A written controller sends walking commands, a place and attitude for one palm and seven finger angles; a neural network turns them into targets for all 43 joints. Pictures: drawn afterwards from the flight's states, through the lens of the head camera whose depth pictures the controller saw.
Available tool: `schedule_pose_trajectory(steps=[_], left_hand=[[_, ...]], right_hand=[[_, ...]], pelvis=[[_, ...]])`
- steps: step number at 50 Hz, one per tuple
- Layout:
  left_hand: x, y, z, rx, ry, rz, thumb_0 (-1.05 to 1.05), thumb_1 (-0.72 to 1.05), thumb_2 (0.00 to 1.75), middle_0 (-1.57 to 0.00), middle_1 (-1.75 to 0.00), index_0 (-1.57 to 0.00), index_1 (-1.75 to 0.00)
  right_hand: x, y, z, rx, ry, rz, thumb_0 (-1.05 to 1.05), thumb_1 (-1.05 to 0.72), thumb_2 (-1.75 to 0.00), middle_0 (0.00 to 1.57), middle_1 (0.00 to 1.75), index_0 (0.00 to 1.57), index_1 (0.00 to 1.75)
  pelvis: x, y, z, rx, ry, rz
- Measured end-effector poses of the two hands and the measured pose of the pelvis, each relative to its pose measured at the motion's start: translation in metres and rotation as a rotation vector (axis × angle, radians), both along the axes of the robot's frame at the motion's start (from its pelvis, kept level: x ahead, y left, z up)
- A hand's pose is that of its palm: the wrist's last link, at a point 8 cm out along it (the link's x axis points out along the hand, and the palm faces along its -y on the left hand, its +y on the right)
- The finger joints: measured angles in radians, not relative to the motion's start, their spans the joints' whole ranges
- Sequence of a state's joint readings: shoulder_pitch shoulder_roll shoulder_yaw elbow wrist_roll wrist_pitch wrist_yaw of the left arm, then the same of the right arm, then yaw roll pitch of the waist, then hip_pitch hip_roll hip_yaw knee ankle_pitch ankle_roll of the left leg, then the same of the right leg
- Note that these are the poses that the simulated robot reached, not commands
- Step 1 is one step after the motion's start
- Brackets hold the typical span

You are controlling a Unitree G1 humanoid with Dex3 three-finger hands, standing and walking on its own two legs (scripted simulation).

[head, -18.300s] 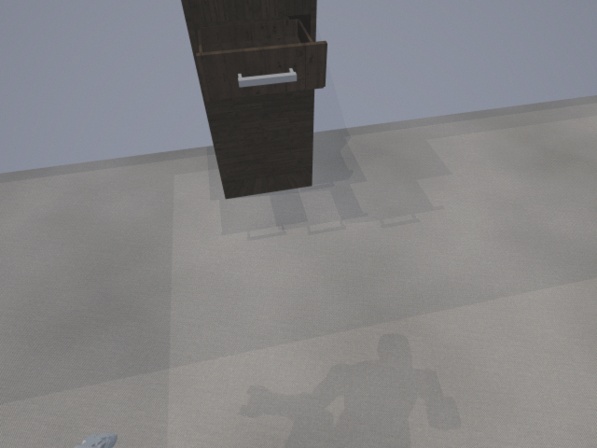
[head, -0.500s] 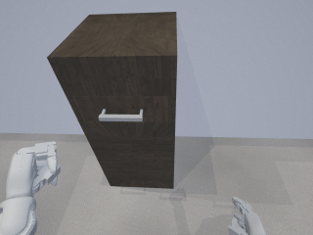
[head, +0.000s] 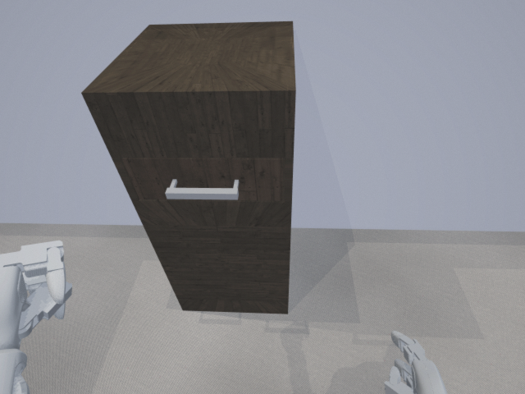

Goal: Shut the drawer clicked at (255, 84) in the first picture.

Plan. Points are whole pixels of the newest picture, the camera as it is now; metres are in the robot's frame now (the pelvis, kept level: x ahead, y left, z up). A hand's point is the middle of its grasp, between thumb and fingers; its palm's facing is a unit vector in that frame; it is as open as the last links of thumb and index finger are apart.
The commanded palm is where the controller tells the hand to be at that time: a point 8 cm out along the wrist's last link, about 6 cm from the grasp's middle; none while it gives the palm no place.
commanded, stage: step back with the hand held close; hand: left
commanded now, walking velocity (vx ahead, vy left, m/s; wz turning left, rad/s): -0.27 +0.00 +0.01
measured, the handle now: (203, 188) +0.58 +0.22 -0.05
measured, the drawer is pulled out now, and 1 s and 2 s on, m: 0.00 0.00 0.00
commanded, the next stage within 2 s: stop stepping back and stand still in 1.52 s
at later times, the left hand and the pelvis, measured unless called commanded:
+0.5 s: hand (30, 321) +0.15 +0.27 +0.15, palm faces +0.36 -0.78 -0.51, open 3.3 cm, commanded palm +0.09 +0.31 +0.17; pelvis -0.05 +0.03 -0.01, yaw -1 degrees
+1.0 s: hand out of the picture +0.08 +0.26 +0.16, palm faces +0.38 -0.77 -0.51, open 3.3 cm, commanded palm +0.02 +0.30 +0.17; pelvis -0.10 +0.02 -0.02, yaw +2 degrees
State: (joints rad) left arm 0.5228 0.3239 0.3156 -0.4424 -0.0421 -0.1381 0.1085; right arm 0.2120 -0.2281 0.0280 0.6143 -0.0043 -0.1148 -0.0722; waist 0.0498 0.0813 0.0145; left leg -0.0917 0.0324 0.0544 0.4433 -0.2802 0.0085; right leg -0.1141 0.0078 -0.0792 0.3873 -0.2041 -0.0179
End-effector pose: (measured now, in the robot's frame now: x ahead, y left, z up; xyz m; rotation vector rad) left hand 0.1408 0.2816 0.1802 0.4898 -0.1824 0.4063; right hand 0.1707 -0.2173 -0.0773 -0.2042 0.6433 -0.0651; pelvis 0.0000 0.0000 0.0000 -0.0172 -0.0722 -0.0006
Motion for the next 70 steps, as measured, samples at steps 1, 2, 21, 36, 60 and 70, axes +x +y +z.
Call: schedule_pose_trajectory(steps=[1, 2, 21, 36, 60, 70], left_hand=[[0.001, 0.002, 0.001, 0.012, -0.002, -0.003, 0.02, 0.89, 0.90, -1.41, -1.59, -1.41, -1.60], [0.003, 0.004, 0.001, 0.020, -0.001, -0.007, 0.02, 0.89, 0.90, -1.41, -1.59, -1.41, -1.60], [-0.019, 0.027, -0.005, 0.103, 0.043, -0.084, 0.02, 0.89, 0.90, -1.41, -1.59, -1.40, -1.60], [-0.057, 0.027, -0.009, 0.088, -0.047, -0.090, 0.02, 0.89, 0.90, -1.41, -1.59, -1.41, -1.60], [-0.129, 0.024, 0.000, 0.191, -0.127, -0.113, 0.01, 0.89, 0.90, -1.41, -1.59, -1.41, -1.60], [-0.177, 0.017, -0.002, 0.117, -0.129, -0.054, 0.02, 0.89, 0.90, -1.41, -1.59, -1.41, -1.60]], right_hand=[[-0.002, -0.001, 0.000, -0.002, 0.010, -0.008, 0.02, -0.90, -0.90, 0.20, 0.30, 0.21, 0.30], [-0.005, -0.002, 0.000, -0.006, 0.021, -0.018, 0.02, -0.90, -0.90, 0.20, 0.30, 0.21, 0.30], [-0.047, 0.006, -0.002, -0.058, 0.091, -0.107, 0.02, -0.90, -0.90, 0.20, 0.30, 0.20, 0.30], [-0.078, 0.016, -0.001, -0.082, 0.056, -0.065, 0.01, -0.90, -0.90, 0.20, 0.30, 0.21, 0.30], [-0.136, 0.001, -0.004, -0.120, 0.047, -0.068, 0.01, -0.90, -0.90, 0.20, 0.30, 0.21, 0.30], [-0.161, 0.011, -0.016, -0.082, 0.106, 0.007, 0.01, -0.90, -0.90, 0.20, 0.30, 0.21, 0.30]], pelvis=[[-0.001, 0.001, 0.000, -0.002, 0.011, -0.002], [-0.002, 0.002, 0.000, -0.002, 0.021, -0.005], [-0.037, 0.030, -0.007, 0.017, 0.073, -0.015], [-0.072, 0.032, -0.014, -0.006, 0.075, 0.002], [-0.136, 0.022, -0.023, -0.048, 0.073, 0.079], [-0.165, 0.011, -0.018, -0.041, 0.117, 0.056]])
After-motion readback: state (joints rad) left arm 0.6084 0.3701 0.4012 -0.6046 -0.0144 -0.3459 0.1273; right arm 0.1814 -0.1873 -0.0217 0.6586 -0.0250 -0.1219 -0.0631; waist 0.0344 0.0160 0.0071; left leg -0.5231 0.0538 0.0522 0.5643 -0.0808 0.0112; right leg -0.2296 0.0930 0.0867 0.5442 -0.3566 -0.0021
